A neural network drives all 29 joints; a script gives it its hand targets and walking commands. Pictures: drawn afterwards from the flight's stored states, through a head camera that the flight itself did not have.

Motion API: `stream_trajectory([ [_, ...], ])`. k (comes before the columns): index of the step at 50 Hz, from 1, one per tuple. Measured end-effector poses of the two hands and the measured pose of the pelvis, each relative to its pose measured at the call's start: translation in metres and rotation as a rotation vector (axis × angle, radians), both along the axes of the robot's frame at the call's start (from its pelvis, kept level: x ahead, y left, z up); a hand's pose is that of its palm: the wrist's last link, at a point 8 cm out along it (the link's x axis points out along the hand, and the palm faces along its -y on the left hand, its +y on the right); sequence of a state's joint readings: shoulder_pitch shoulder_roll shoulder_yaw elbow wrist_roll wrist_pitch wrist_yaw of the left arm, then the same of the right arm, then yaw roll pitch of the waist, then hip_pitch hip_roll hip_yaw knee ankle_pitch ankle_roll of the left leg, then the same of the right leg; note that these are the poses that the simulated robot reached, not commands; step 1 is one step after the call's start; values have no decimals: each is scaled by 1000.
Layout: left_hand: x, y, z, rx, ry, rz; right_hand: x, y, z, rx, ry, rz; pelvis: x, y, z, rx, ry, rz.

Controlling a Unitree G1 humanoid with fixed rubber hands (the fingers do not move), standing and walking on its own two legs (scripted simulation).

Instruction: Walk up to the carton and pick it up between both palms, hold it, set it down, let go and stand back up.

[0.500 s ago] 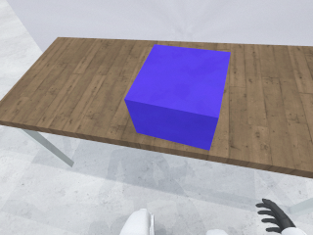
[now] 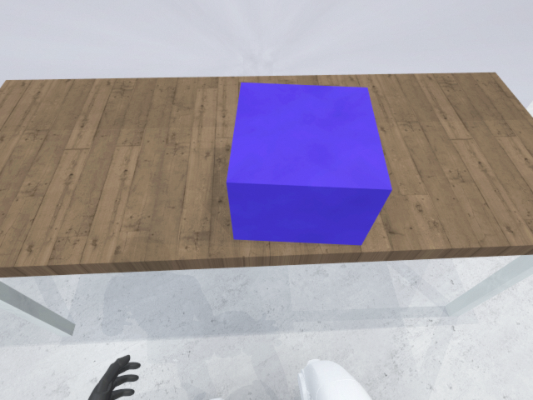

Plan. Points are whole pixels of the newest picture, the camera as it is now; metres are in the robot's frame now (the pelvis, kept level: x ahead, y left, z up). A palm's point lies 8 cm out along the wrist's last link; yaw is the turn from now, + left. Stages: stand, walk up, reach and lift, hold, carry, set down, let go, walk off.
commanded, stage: walk up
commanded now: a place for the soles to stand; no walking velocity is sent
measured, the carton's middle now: (300, 163) +0.53 -0.08 -0.02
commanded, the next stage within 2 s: none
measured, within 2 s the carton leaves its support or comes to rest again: neither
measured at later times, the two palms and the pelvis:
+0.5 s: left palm out of the picture +0.11 +0.21 -0.09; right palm out of the picture +0.01 -0.31 -0.11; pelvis -0.01 -0.04 +0.00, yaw -8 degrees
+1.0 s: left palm (150, 371) +0.18 +0.20 -0.10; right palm out of the picture +0.08 -0.31 -0.11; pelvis +0.04 -0.04 +0.00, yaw -7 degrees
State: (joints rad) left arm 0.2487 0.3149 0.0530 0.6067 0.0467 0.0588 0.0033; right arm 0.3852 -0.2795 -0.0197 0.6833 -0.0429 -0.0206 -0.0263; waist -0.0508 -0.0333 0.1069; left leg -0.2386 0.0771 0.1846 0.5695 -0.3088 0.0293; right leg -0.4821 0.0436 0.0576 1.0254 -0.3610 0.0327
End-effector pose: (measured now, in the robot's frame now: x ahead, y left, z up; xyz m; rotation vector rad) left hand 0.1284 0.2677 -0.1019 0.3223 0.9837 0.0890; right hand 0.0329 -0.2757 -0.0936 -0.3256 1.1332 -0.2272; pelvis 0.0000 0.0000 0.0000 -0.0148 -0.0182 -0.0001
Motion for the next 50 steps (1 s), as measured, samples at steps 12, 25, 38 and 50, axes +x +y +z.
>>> stream_trajectory([
  [12,33,-70,3,-48,-63,-108,-46,-29,-27,75,20,-100,-6,-31,-11,3,-29,-96],
  [25,-18,-58,9,6,34,-12,-22,-35,-19,103,-41,-68,-6,-40,1,20,4,-133],
  [38,-4,-66,-14,-67,97,-57,-21,-25,-10,80,0,-119,20,-35,0,25,18,-133],
  [50,49,-69,5,-19,3,-69,47,-36,-13,93,-105,-68,45,-44,-1,22,24,-130],
])
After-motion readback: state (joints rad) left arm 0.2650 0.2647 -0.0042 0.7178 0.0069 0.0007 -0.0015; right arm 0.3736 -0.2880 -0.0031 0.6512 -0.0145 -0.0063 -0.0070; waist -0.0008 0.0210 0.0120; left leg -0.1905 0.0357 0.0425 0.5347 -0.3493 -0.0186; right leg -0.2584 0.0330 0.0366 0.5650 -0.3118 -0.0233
